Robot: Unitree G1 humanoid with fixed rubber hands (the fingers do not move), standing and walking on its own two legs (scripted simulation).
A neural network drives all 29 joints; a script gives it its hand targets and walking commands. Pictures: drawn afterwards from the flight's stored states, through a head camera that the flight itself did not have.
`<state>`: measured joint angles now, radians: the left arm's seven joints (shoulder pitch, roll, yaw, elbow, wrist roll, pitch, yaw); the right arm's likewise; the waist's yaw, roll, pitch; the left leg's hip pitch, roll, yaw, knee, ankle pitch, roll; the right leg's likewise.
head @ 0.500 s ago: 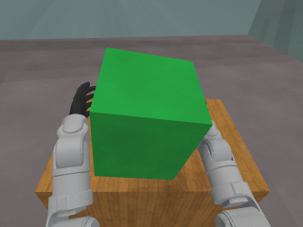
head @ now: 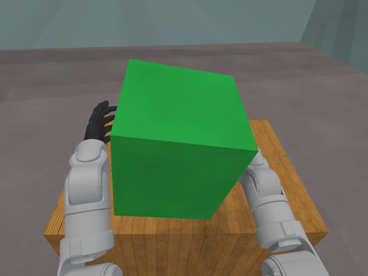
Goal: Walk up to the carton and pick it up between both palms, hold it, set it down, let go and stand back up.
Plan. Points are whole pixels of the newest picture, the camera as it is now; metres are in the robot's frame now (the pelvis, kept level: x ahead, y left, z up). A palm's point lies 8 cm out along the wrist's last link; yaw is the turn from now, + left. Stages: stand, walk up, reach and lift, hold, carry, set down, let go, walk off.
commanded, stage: hold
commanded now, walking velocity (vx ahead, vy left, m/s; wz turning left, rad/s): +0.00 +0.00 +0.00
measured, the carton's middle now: (173, 146) +0.34 +0.01 +0.16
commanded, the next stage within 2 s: none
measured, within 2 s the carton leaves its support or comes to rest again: neither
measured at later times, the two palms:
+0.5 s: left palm (96, 139) +0.34 +0.16 +0.18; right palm (243, 143) +0.34 -0.15 +0.16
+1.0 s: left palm (96, 141) +0.34 +0.16 +0.17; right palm (242, 144) +0.35 -0.14 +0.16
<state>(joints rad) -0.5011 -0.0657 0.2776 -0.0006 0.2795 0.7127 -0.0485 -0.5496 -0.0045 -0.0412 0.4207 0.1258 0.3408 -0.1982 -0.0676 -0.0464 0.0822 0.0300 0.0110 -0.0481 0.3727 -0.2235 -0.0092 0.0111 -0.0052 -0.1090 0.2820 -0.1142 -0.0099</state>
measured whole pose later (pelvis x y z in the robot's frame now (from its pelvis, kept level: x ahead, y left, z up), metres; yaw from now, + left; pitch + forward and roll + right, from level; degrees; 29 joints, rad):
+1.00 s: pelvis +0.00 +0.00 +0.00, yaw +0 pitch -10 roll -1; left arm -0.49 -0.06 0.27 -0.01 0.28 0.71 -0.05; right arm -0.54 0.00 -0.04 0.40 0.12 0.35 -0.20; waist -0.07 -0.05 0.08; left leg 0.03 0.01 -0.05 0.37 -0.22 -0.01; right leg 0.01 0.00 -0.11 0.28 -0.11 -0.01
